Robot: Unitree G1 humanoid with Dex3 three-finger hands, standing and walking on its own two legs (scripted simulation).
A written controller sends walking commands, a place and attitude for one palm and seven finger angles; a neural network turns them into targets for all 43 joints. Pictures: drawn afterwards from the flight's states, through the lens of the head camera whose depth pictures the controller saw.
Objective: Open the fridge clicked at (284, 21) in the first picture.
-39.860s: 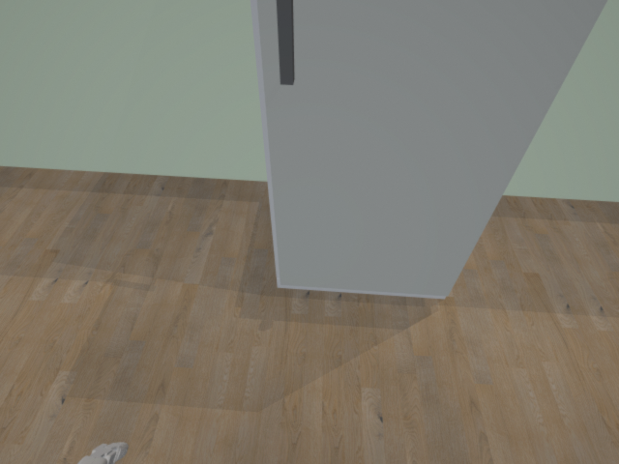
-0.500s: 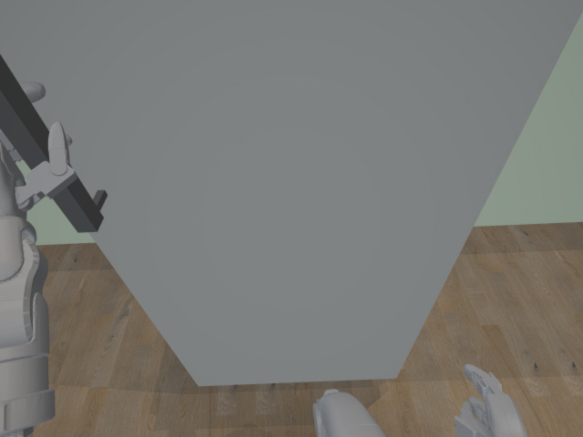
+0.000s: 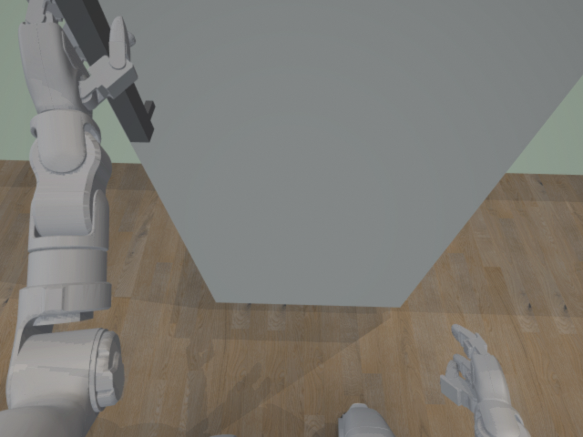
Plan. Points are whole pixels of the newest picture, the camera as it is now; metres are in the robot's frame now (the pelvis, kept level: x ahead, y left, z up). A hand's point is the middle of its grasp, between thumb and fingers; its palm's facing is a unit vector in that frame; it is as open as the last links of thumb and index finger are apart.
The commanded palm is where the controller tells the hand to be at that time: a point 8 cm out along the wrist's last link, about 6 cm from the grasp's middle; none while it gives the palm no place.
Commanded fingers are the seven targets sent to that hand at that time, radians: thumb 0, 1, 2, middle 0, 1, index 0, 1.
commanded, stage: stop walking and hold the door back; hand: left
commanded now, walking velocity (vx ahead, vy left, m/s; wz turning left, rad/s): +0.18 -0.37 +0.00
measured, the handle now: (98, 16) +0.49 +0.19 +0.27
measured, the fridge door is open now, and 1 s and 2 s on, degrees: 0 0 0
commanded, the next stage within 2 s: loosen the grip on the handle in 0.78 s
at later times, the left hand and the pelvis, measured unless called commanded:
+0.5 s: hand (118, 59) +0.45 +0.17 +0.25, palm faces +0.17 -0.98 -0.09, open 6.0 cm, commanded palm +0.43 +0.21 +0.24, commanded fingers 0.00 0.90 0.90 -0.45 -1.40 -0.45 -1.40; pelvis -0.01 +0.02 +0.00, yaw +0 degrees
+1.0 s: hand (106, 46) +0.45 +0.18 +0.27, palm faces +0.12 -0.99 -0.03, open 6.8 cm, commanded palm +0.41 +0.23 +0.25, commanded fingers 0.00 0.05 0.49 -0.45 -1.40 -0.45 -1.40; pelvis -0.02 +0.03 +0.01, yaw -1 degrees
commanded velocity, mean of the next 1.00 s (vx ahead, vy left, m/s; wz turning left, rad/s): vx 0.02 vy -0.04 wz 0.00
